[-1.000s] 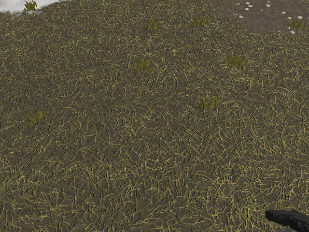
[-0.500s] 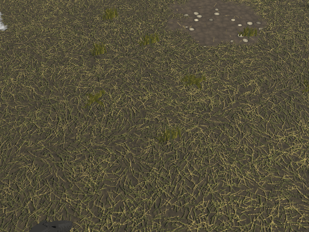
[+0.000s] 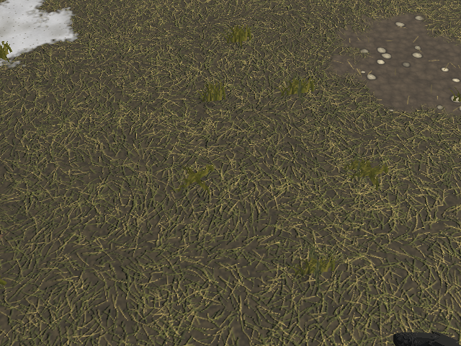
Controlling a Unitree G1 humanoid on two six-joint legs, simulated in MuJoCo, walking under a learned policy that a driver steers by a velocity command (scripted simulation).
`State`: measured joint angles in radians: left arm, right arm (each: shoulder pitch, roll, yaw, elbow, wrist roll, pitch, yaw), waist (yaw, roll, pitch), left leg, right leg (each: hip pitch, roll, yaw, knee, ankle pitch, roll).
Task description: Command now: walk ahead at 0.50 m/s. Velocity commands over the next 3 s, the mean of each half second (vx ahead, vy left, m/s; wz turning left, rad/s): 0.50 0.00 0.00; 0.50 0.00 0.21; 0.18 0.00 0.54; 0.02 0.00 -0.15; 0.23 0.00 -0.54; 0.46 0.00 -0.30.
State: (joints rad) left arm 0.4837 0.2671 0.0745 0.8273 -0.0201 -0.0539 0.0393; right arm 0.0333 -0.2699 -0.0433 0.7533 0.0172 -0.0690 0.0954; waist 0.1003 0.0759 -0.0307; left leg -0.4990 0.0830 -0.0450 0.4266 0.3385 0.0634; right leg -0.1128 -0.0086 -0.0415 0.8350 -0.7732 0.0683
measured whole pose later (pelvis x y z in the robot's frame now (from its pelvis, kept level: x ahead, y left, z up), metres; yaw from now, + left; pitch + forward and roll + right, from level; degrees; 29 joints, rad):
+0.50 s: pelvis +0.29 +0.02 -0.07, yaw +1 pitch +4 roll +2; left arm 0.00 0.23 0.04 0.69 -0.01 -0.08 -0.03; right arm 0.40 -0.27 -0.06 0.97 0.02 -0.05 -0.01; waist -0.09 -0.01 -0.01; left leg 0.04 -0.04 0.02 0.33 -0.42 0.02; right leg -0.53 -0.01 -0.02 0.50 -0.03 -0.06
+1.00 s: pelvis +0.55 +0.03 -0.06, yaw +9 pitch +2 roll -2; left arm 0.32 0.26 0.07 0.92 0.00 -0.08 0.01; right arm 0.08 -0.25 -0.05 0.81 0.02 -0.04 0.04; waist 0.07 0.04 0.02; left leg -0.62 0.07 -0.01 0.60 0.02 0.04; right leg 0.08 0.03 -0.17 0.22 -0.33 -0.01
